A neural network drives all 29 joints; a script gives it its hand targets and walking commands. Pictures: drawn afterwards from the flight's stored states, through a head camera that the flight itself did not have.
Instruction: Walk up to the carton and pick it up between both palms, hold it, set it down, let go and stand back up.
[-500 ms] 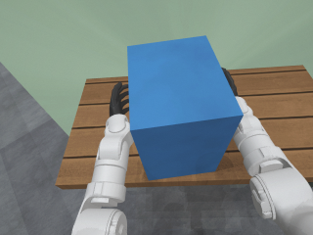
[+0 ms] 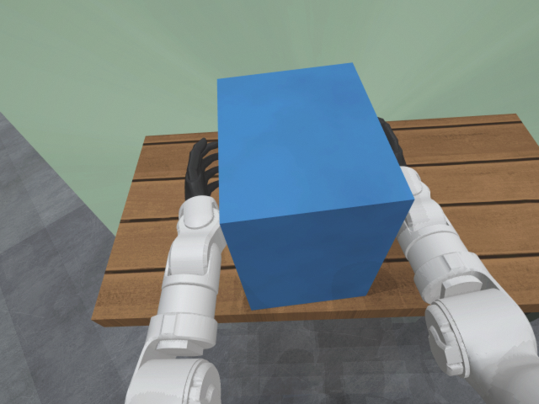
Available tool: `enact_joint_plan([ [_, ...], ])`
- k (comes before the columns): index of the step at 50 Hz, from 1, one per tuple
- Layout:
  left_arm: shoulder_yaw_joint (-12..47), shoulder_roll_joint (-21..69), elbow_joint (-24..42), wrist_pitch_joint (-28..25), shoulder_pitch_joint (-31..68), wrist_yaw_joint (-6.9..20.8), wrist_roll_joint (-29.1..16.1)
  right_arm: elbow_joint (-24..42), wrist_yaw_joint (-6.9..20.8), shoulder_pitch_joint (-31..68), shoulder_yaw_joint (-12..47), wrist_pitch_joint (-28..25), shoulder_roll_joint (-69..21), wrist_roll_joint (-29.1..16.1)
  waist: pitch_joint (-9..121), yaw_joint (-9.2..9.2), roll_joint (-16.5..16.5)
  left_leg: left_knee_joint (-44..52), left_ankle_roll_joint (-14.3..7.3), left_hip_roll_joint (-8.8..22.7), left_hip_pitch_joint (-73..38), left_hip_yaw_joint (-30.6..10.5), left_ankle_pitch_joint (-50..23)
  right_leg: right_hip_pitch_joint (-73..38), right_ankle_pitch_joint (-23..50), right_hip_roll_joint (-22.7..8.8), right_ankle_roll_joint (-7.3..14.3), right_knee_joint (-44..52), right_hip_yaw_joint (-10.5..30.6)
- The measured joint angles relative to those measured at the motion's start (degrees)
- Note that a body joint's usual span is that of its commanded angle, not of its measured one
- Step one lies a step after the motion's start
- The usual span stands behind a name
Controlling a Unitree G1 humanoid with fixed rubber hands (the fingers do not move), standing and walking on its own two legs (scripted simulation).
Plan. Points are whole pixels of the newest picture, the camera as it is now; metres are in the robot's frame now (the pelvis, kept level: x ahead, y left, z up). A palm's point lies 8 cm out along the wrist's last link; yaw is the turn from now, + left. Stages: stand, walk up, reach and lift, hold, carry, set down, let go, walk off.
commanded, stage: reach and lift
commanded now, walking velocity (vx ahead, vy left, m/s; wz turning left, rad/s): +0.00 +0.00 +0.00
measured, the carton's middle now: (297, 196) +0.40 +0.03 +0.06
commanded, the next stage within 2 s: none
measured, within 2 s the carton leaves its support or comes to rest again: leaves its support in 0.18 s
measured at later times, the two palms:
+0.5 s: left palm (192, 196) +0.34 +0.16 +0.13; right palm (400, 171) +0.41 -0.11 +0.12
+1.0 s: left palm (187, 173) +0.36 +0.17 +0.16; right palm (408, 148) +0.41 -0.11 +0.16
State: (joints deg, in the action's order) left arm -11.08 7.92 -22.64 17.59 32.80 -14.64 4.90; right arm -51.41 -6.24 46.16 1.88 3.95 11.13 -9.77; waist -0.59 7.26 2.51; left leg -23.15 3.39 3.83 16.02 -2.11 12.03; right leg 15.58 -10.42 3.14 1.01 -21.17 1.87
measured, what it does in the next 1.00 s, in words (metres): stands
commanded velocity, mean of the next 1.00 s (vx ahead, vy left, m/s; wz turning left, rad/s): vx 0.00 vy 0.00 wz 0.00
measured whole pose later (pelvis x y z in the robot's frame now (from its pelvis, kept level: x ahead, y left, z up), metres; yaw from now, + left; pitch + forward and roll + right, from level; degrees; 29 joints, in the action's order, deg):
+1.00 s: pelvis -0.01 +0.00 +0.00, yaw +0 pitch +3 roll -1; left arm -13.9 6.1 -22.0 28.5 37.1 -9.9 10.7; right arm -52.8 -8.1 49.0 -3.4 11.1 7.5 -9.8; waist 6.2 3.8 -0.5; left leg -23.1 3.2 3.9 14.5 -2.3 11.3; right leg 13.2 -8.9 3.1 1.0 -19.6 1.6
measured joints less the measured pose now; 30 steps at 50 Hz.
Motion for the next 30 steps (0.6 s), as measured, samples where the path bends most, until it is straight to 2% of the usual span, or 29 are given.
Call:
enact_joint_plan([
  [5, -4.0, 1.8, 0.0, -0.4, -0.4, 3.4, 5.0, -0.6, 0.7, -0.3, -4.1, 0.0, -2.7, 6.5, 1.2, -0.67, -0.2, 0.0, 0.0, 0.0, 0.0, 0.0, 0.0, 0.0, 0.0, 0.0, 0.0, 0.1, 0.0],
  [8, -4.1, 2.0, 0.0, -0.5, -1.8, 4.1, 5.9, -0.6, 0.8, -1.5, -4.8, 0.0, -3.6, 8.3, 3.0, -1.0, -0.2, 0.0, 0.1, 0.0, 0.0, 0.0, 0.1, -0.1, 0.0, 0.0, 0.0, 0.4, 0.0],
  [17, -4.1, 2.7, 0.0, 0.1, -2.0, 4.1, 7.1, -0.7, 1.3, -2.3, -4.8, -0.1, -3.2, 7.7, 7.7, -1.1, -0.4, 0.0, 0.1, 0.0, 0.0, -0.1, 0.1, -0.3, 0.1, 0.0, 0.0, 0.5, -0.2],
  [25, -4.5, 2.7, 0.0, 4.5, -0.4, 4.6, 8.3, -4.2, 1.4, -1.9, -5.2, -0.2, -3.3, 7.5, 5.7, -1.17, -1.7, 0.0, 0.1, 0.0, -1.3, -0.2, -0.7, -1.6, 0.9, 0.0, 0.0, 0.6, -0.2],
  [30, -4.5, 2.6, 0.0, 5.5, -0.4, 4.7, 8.3, -4.9, 1.4, -1.9, -5.3, -0.1, -3.5, 7.1, 4.1, -1.17, -2.6, 0.0, 0.1, 0.0, -1.3, -0.2, -1.2, -1.6, 1.5, 0.0, 0.0, 0.6, -0.2],
])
